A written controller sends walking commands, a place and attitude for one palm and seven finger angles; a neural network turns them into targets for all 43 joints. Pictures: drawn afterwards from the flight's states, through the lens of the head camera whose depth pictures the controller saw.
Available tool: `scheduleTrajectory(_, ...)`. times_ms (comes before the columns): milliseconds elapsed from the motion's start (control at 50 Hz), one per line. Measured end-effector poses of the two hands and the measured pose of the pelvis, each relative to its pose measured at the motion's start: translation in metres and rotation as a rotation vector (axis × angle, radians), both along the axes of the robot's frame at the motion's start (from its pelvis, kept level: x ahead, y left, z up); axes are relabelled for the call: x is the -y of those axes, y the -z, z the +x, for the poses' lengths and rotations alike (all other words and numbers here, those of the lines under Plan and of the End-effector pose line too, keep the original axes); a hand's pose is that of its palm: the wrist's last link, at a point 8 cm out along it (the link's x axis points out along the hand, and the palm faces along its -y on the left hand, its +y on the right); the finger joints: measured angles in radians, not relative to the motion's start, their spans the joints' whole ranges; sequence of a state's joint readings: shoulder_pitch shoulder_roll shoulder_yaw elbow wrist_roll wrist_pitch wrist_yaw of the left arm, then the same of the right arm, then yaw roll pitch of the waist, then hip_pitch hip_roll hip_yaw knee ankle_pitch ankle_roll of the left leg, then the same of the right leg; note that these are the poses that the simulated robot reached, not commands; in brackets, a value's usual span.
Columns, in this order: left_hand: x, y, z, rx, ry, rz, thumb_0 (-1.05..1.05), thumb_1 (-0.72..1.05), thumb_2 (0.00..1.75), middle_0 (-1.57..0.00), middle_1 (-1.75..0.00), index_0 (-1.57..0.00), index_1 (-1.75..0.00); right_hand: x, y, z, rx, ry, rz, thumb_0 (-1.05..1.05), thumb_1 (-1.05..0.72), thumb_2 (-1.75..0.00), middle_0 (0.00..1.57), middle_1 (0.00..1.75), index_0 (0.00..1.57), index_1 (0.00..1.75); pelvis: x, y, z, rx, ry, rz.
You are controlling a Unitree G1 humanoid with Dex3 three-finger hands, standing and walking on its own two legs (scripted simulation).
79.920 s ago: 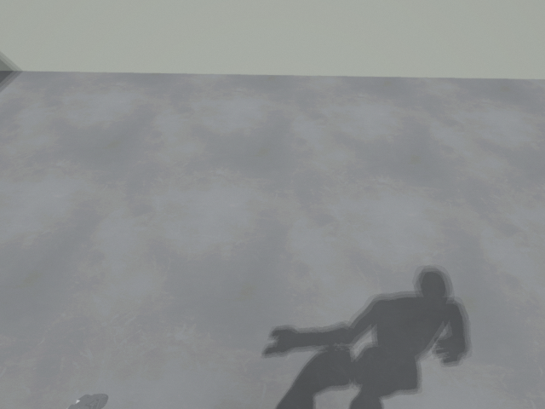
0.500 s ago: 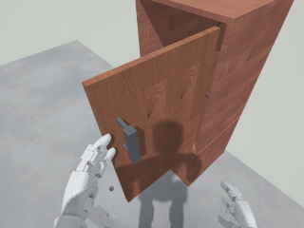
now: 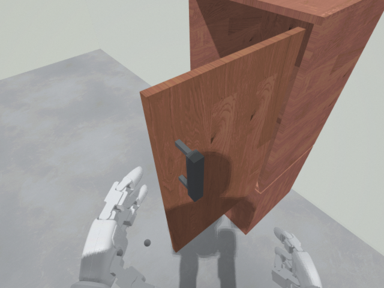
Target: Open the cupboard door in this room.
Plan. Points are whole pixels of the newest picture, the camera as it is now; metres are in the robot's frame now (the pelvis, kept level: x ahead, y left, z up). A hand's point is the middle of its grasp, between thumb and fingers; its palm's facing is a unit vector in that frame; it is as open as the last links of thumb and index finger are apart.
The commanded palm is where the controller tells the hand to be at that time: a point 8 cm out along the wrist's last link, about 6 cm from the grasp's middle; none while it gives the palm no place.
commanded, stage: draw the hand back to the body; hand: left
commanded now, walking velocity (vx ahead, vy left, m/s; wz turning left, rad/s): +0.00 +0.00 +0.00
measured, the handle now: (188, 170) +0.31 +0.04 +0.13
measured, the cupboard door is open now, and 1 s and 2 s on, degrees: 88 88 88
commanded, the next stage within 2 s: step back with the hand held close in 1.44 s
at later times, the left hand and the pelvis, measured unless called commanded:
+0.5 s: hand (99, 231) +0.17 +0.15 +0.16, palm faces +0.19 -0.94 -0.27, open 15.4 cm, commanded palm +0.13 +0.20 +0.18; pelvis +0.01 -0.03 +0.02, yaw +1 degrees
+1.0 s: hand (65, 198) +0.20 +0.20 +0.19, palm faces +0.40 -0.83 -0.40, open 9.8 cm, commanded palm +0.15 +0.25 +0.21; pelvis +0.02 -0.04 +0.04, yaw +0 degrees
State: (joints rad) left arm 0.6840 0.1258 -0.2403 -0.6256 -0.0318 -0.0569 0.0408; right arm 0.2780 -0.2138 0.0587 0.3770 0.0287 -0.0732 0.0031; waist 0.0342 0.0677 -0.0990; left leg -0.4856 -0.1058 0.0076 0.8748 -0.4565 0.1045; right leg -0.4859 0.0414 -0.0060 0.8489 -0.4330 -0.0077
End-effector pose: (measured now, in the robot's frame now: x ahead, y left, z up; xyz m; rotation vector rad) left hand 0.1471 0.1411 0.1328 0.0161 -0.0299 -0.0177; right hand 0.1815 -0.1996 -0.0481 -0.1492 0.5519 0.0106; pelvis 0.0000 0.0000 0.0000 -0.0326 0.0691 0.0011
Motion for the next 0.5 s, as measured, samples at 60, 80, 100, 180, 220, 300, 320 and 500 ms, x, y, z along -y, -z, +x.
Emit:
scheduleTrajectory(60, -0.01, -0.001, 0.002, -0.013, -0.018, 0.022, -0.01, -0.49, 0.31, -0.15, -0.3, -0.15, -0.3, 0.001, 0.001, -0.003, -0.017, 0.016, 0.003, 0.02, -0.9, -0.9, 0.2, 0.3, 0.2, 0.3, 0.001, -0.002, 0.001, 0.005, 0.005, 0.001)
scheduleTrajectory(80, -0.014, -0.003, 0.003, -0.016, -0.027, 0.026, -0.01, -0.49, 0.31, -0.15, -0.3, -0.15, -0.3, 0.002, 0.001, -0.003, -0.021, 0.021, 0.003, 0.02, -0.9, -0.9, 0.2, 0.3, 0.2, 0.3, 0.002, -0.003, 0.002, 0.007, 0.005, 0.0)
scheduleTrajectory(100, -0.017, -0.004, 0.003, -0.016, -0.036, 0.027, -0.01, -0.49, 0.31, -0.15, -0.3, -0.15, -0.3, 0.003, 0.001, -0.004, -0.022, 0.024, 0.002, 0.02, -0.9, -0.9, 0.2, 0.3, 0.2, 0.3, 0.002, -0.004, 0.002, 0.009, 0.005, 0.0)
scheduleTrajectory(180, -0.025, -0.013, 0.002, -0.004, -0.05, 0.026, -0.01, -0.5, 0.31, -0.15, -0.3, -0.15, -0.3, 0.01, -0.002, -0.005, -0.022, 0.034, -0.01, 0.02, -0.9, -0.9, 0.2, 0.3, 0.2, 0.3, 0.006, -0.007, 0.005, 0.014, 0.0, -0.002)
scheduleTrajectory(220, -0.028, -0.017, 0.0, -0.002, -0.049, 0.034, -0.01, -0.5, 0.31, -0.15, -0.3, -0.15, -0.3, 0.014, -0.004, -0.004, -0.02, 0.038, -0.018, 0.02, -0.9, -0.9, 0.2, 0.3, 0.2, 0.3, 0.008, -0.009, 0.005, 0.018, -0.003, -0.003)
scheduleTrajectory(300, -0.035, -0.02, -0.002, -0.014, -0.05, 0.054, -0.01, -0.5, 0.31, -0.15, -0.3, -0.15, -0.3, 0.023, -0.007, -0.001, -0.011, 0.043, -0.034, 0.02, -0.9, -0.9, 0.2, 0.3, 0.2, 0.3, 0.013, -0.012, 0.006, 0.026, -0.01, -0.002)
scheduleTrajectory(320, -0.037, -0.02, -0.002, -0.017, -0.054, 0.06, -0.01, -0.5, 0.31, -0.15, -0.3, -0.15, -0.3, 0.025, -0.008, 0.0, -0.008, 0.044, -0.036, 0.02, -0.9, -0.9, 0.2, 0.3, 0.2, 0.3, 0.014, -0.012, 0.006, 0.028, -0.012, -0.002)
scheduleTrajectory(500, -0.059, -0.037, -0.009, -0.007, -0.209, 0.262, -0.01, -0.34, 0.37, -0.16, -0.3, -0.16, -0.3, 0.036, -0.019, 0.008, 0.016, 0.041, -0.058, 0.02, -0.9, -0.9, 0.2, 0.3, 0.2, 0.3, 0.028, -0.023, 0.006, 0.065, -0.016, 0.004)
